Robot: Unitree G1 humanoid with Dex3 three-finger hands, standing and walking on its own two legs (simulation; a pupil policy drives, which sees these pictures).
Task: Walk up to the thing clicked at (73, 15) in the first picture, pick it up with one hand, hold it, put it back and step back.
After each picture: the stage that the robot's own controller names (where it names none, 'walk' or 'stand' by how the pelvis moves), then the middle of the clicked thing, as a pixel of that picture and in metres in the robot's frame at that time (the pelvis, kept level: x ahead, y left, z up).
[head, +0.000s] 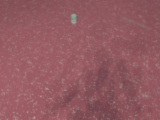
stand; (73, 19) +1.71 +0.16 -0.72
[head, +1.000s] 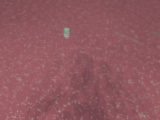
walk; (66, 33) +1.58 +0.16 -0.72
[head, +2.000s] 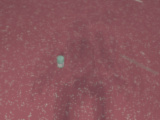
walk; (60, 61) +0.97 +0.19 -0.72
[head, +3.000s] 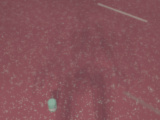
walk; (52, 105) +0.55 +0.21 -0.72
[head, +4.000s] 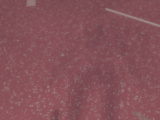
walk; out of the picture +0.37 +0.25 -0.70
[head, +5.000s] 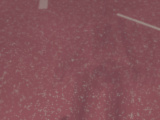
stand; out of the picture +0.33 +0.21 -0.72
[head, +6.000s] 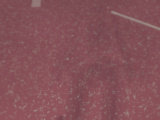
stand; out of the picture +0.32 +0.21 -0.72
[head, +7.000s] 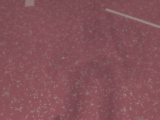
stand; out of the picture +0.31 +0.23 -0.72
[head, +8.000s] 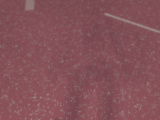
stand; out of the picture +0.31 +0.23 -0.72
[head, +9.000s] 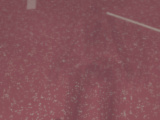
stand; out of the picture +0.30 +0.23 -0.72
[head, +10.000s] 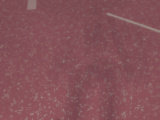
go down; out of the picture +0.31 +0.23 -0.72
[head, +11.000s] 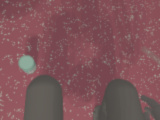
go down; (28, 65) +0.39 +0.24 -0.35
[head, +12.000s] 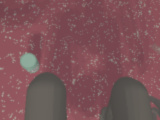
go down; (30, 63) +0.39 +0.25 -0.30
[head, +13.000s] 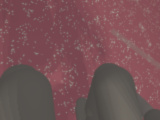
close in; out of the picture +0.37 +0.28 -0.22
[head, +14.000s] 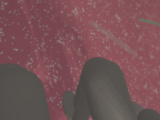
close; out of the picture +0.37 +0.29 -0.22
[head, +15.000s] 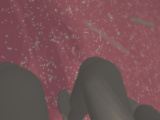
close; out of the picture +0.37 +0.29 -0.22
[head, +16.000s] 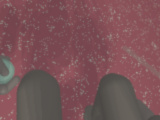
lift; (0, 75) +0.30 +0.27 -0.12
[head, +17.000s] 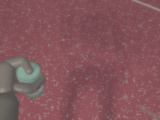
lift; (31, 81) +0.32 +0.18 +0.03
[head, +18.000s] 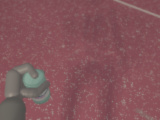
hold; (37, 87) +0.32 +0.17 -0.01
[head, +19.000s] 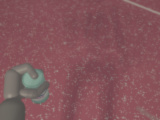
hold; (36, 87) +0.31 +0.18 -0.01
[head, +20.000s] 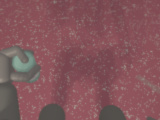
crouch; (27, 68) +0.37 +0.20 -0.06
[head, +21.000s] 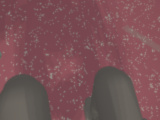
lower; out of the picture +0.42 +0.28 -0.15
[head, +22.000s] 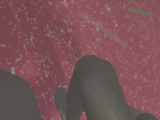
lower; out of the picture +0.41 +0.30 -0.22
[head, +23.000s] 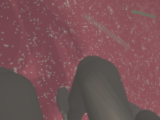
lower; out of the picture +0.40 +0.30 -0.22
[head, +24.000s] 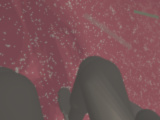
lower; out of the picture +0.39 +0.30 -0.22
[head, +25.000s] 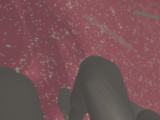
lower; out of the picture +0.39 +0.30 -0.22
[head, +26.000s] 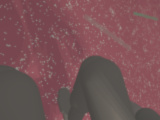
open; out of the picture +0.38 +0.29 -0.22
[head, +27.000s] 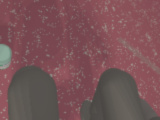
stand; (1, 57) +0.39 +0.26 -0.25
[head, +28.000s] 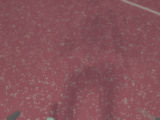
stand; out of the picture +0.34 +0.21 -0.63
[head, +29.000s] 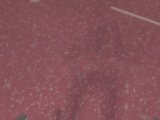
stand; out of the picture +0.37 +0.21 -0.66
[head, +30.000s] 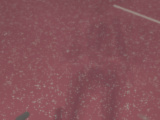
stand; out of the picture +0.35 +0.21 -0.67
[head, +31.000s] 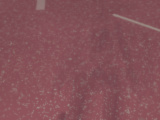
stand; out of the picture +0.38 +0.21 -0.72
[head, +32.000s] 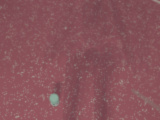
walk; (54, 100) +0.44 +0.19 -0.71
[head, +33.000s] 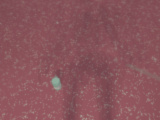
walk; (56, 83) +0.62 +0.26 -0.69
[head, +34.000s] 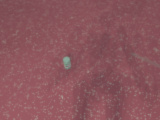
stand; (67, 63) +0.93 +0.25 -0.70
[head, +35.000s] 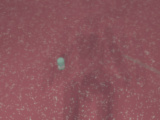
stand; (61, 63) +0.93 +0.24 -0.71
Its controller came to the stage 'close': yes
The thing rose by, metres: 0.72
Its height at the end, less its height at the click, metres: +0.00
